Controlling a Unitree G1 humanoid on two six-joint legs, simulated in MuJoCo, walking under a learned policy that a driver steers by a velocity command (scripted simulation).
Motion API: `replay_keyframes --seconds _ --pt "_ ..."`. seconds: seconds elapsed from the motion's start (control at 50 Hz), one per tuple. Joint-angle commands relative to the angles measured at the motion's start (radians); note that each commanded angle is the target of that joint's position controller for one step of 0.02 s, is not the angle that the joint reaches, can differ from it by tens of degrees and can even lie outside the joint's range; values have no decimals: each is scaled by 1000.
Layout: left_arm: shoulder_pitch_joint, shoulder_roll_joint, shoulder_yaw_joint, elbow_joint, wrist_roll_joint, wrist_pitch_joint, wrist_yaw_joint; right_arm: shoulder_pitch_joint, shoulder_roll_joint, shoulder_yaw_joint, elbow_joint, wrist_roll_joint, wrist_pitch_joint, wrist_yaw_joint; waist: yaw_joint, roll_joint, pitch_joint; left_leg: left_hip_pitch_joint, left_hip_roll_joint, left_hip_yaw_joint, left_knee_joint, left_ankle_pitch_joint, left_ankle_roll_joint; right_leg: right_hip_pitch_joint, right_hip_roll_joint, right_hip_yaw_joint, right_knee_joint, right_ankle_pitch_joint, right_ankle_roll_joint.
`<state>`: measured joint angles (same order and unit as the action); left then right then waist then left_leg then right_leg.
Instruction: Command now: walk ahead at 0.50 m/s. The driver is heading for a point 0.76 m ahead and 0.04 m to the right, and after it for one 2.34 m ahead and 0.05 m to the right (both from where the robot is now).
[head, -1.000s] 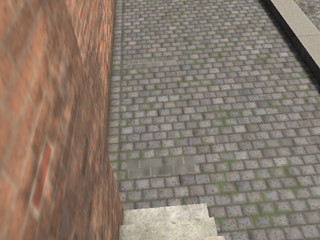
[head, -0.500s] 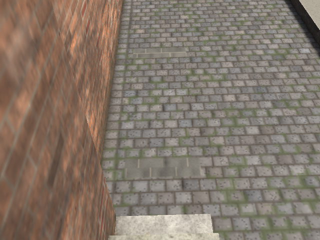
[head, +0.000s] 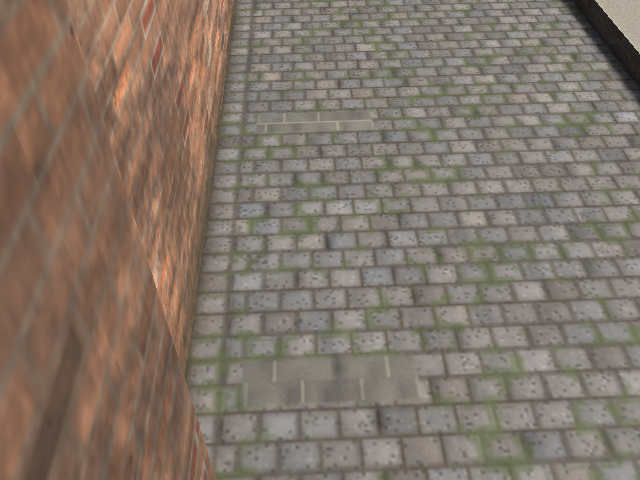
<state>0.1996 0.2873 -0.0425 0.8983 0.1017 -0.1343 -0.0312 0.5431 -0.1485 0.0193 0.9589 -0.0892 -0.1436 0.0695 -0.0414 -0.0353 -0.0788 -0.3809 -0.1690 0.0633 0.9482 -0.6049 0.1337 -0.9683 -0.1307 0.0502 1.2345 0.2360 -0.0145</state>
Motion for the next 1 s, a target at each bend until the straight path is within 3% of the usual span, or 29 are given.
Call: replay_keyframes --seconds 0.02,0.14,0.18,0.2,0.22,0.24,0.26,0.28,0.3,0.32,0.36,0.38,0.42,0.44,0.48,0.52,0.54,0.56,0.58,0.6,0.62,0.64,0.66,0.7,0.74,0.8,0.88,0.94,1.0 --pt "102 61 11 16 -58 12 -11 -42 -103 9 -121 26 -14 -14 68 -22 69 -379 192 -276 -49 444 14 367 55 18 -226 264 24" --pt "36 78 26 -35 -49 13 12 181 -67 -27 -54 44 34 -15 -5 91 152 5 254 -506 131 801 -92 158 88 50 -321 -192 81" --pt "405 90 46 121 -12 -17 11 -197 -135 -42 -209 68 26 1 163 201 187 -317 177 -431 370 798 -53 613 138 -37 -459 -321 58" --pt "819 191 99 297 12 -18 27 -263 -195 -81 -214 27 3 39 314 -87 130 -648 86 -323 827 708 -86 1213 149 -107 -564 -207 6" --pt "1087 192 133 359 -35 4 34 -380 -328 -137 -232 27 12 93 538 -360 122 -866 -94 -130 1403 -47 -141 1496 53 -71 -807 -27 -121" --pt "759 255 130 234 -49 7 35 -154 -69 -80 -214 36 12 127 199 -138 -8 -1028 -7 -167 1318 -236 -126 1610 -164 294 -514 566 -306" --pt "666 286 145 253 -2 23 19 -55 16 -47 -227 16 10 110 103 46 -5 -1124 26 -272 1313 -180 -103 1498 -263 409 -439 621 -412" --pt "566 272 145 233 1 38 7 7 12 -35 -235 37 26 97 70 0 92 -1169 103 -307 1273 -60 -82 1204 -335 533 -546 318 -458" --pt "377 33 75 188 -19 37 7 31 51 -12 -184 21 76 73 8 65 214 -1081 253 -314 887 274 -45 857 -285 426 -669 137 -349" --pt "103 -81 21 70 -75 14 36 -41 -18 -31 -139 -14 87 63 -47 166 258 -711 299 -241 488 598 -41 368 -155 253 -729 -116 -270" --pt "213 -62 -7 125 -20 -10 45 -72 42 -2 -83 -20 93 117 -75 12 217 -306 295 -129 573 927 -83 6 -27 107 -623 -326 -289" --pt "212 -85 -28 82 -34 -36 74 -31 19 2 -68 -47 82 115 -53 27 131 -241 322 -120 255 1196 -92 53 61 4 -525 -470 -207" --pt "300 4 -25 39 -104 -54 108 -163 -83 -14 -82 -4 59 53 27 87 56 121 239 45 -67 1269 -218 -103 213 -151 -322 -690 -134" --pt "328 80 -16 37 -85 -33 96 -183 -66 -3 -77 16 64 48 40 34 64 319 207 90 -153 1120 -274 -168 198 -143 -272 -817 -131" --pt "236 160 -20 25 -40 27 34 119 -89 -22 1 -46 85 61 -129 22 96 491 205 120 -154 1139 -244 -138 126 -17 -61 -692 -119" --pt "127 87 -27 -1 -91 66 -4 265 -166 -68 10 -13 81 38 -261 239 98 455 319 27 -944 1052 -101 259 196 -1 579 -740 -7" --pt "412 61 -18 109 -14 69 -79 315 -258 -103 16 -64 82 19 -209 271 29 806 359 -36 -471 1011 32 17 246 99 835 -1012 -37" --pt "548 18 8 58 -63 54 -92 314 -344 -103 15 -29 73 42 -31 286 -189 949 500 -286 -165 1713 151 -169 261 62 1121 -1091 -23" --pt "495 18 2 -37 -101 48 -85 326 -328 -99 59 -29 53 64 -20 169 -215 934 575 -430 -239 1655 250 -305 249 86 1103 -1009 -23" --pt "300 -47 -23 -141 -96 49 -68 118 -323 -109 2 22 50 84 10 193 9 695 675 -769 -486 654 308 -581 147 104 882 -908 -9" --pt "182 -22 -15 -108 -107 42 -11 117 -176 -67 15 30 48 89 -24 66 118 509 615 -599 -573 425 211 -537 96 97 918 -850 -42" --pt "228 -25 -32 -116 -100 48 4 52 -140 -47 8 44 46 90 57 82 166 238 637 -665 -567 377 224 -402 33 110 810 -812 -29" --pt "359 -86 -44 -51 -81 78 12 -101 25 -4 -13 19 28 53 149 14 319 -75 550 -561 -595 313 155 -330 -72 190 389 -303 -17" --pt "329 19 11 -44 -57 108 -16 -180 -17 3 -55 40 -20 27 107 83 275 -572 322 -234 -508 2 65 140 1 31 257 -107 -10" --pt "228 -6 13 -84 -18 101 -48 -68 -126 -19 14 12 -27 12 71 125 251 -594 352 -273 -522 -31 79 193 35 -31 407 -173 -18" --pt "27 -32 -10 -134 -27 79 -8 259 36 18 157 -27 -21 -57 -124 30 167 333 451 -508 -275 194 91 -560 -93 181 -118 -42 16" --pt "49 11 15 -77 -15 83 -36 -7 27 24 16 -10 -1 -28 2 57 151 -509 207 -111 -219 -87 14 444 17 -95 -342 429 -37" --pt "12 37 23 -55 15 76 -39 45 -81 -5 -15 20 -12 -31 -54 124 186 -253 288 -166 -60 -71 27 449 12 -84 -504 224 -15" --pt "-26 45 40 -53 -23 79 -24 5 -147 -35 4 -21 46 -43 -44 132 180 18 382 -315 98 225 1 507 -28 -24 -718 23 -23"
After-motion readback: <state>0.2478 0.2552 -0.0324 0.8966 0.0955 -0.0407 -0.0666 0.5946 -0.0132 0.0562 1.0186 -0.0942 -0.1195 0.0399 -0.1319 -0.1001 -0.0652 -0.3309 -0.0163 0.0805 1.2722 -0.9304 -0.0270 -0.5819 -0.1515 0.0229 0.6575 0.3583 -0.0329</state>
